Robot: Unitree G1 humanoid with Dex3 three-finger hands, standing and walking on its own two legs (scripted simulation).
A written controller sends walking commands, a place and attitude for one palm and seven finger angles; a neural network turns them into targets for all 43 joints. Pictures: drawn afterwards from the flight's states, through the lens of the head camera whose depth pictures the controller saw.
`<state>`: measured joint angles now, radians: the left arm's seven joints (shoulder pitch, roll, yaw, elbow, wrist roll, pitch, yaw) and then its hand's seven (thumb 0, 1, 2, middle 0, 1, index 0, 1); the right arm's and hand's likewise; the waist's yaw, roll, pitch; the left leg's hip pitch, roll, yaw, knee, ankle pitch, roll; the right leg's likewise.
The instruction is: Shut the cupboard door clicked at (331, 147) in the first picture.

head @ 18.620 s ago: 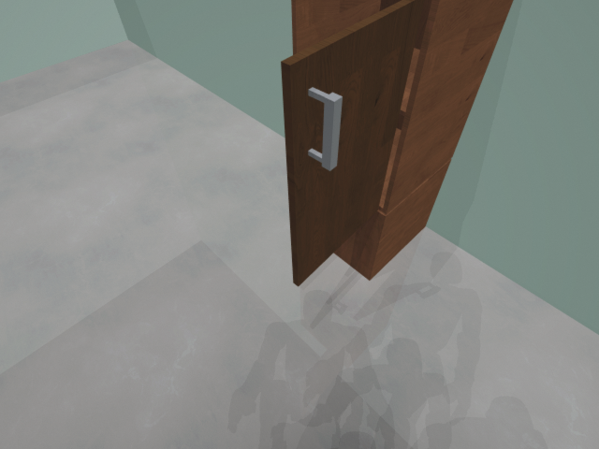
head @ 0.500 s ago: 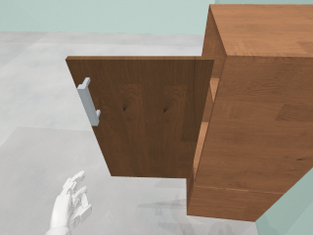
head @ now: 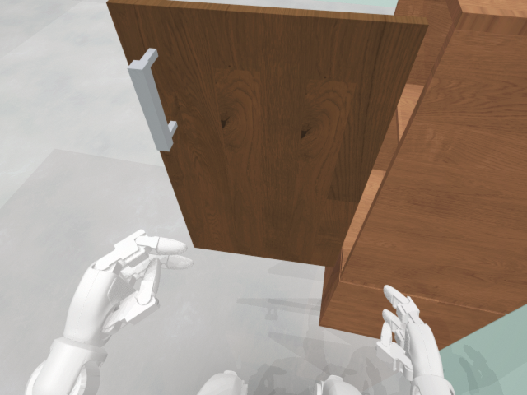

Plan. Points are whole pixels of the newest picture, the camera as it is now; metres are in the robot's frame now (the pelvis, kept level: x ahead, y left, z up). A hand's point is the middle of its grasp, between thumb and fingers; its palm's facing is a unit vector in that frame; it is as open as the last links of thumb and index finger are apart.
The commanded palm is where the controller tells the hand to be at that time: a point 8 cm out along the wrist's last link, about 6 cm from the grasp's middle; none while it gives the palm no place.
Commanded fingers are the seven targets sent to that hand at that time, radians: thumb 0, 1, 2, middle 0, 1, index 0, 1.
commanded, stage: raise the hand and make a fist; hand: left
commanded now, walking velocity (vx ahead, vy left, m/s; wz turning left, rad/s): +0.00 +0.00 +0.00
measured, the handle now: (158, 102) +0.45 +0.20 +0.20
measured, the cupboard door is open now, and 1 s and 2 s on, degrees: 93 93 93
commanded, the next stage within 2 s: bring the fist close to the handle in 1.24 s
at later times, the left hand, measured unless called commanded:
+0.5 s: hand (116, 249) +0.25 +0.20 +0.15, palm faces -0.02 -1.00 -0.10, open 3.2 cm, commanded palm +0.22 +0.25 +0.16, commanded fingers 0.00 0.90 0.90 -1.28 -1.48 -1.28 -1.48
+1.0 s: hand (102, 199) +0.27 +0.21 +0.21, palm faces +0.00 -1.00 -0.07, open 3.1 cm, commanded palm +0.24 +0.25 +0.20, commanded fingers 0.00 0.90 0.90 -1.30 -1.50 -1.30 -1.50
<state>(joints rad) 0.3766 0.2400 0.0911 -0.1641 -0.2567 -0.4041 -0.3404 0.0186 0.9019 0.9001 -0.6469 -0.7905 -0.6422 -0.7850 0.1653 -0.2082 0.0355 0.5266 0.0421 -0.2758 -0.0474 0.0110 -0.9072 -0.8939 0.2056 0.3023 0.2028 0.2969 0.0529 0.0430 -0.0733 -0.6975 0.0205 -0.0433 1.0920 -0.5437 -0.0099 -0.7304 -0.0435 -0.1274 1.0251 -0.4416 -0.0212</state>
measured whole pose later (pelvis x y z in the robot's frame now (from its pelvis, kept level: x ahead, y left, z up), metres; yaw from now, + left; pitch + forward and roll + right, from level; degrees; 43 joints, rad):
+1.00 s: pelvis +0.03 +0.01 +0.06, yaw -1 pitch -2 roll -1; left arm 0.20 0.28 0.25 -0.22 -0.31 0.09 -0.26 0.02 0.90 0.90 -1.30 -1.50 -1.30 -1.49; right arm 0.25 -0.24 0.07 0.62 0.07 -0.28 -0.09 0.01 -0.90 -0.89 0.21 0.30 0.20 0.30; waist 0.05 0.06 -0.05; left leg -0.20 0.00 0.01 0.60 -0.37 0.01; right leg -0.26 -0.04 -0.09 0.58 -0.29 0.01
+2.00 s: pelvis +0.04 +0.00 +0.06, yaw -2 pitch -1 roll +0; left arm 0.03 0.30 0.26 -0.01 -0.27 0.04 -0.23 0.02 0.90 0.90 -1.30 -1.50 -1.30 -1.50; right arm 0.24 -0.26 0.05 0.64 0.07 -0.28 -0.09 0.01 -0.91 -0.89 0.21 0.30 0.20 0.30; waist 0.04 0.05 -0.04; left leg -0.20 0.01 0.01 0.59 -0.38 0.00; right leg -0.27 -0.03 -0.08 0.59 -0.30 0.00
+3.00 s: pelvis +0.04 +0.00 +0.06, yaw -2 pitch +0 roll +0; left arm -0.17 0.32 0.24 0.21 -0.24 0.02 -0.24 0.02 0.90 0.90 -1.30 -1.50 -1.30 -1.50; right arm 0.21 -0.26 0.05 0.65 0.07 -0.20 -0.09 0.01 -0.91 -0.89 0.21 0.30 0.20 0.30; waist 0.02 0.04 -0.02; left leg -0.19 0.01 0.02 0.55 -0.35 0.00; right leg -0.27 -0.03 -0.08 0.56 -0.28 -0.01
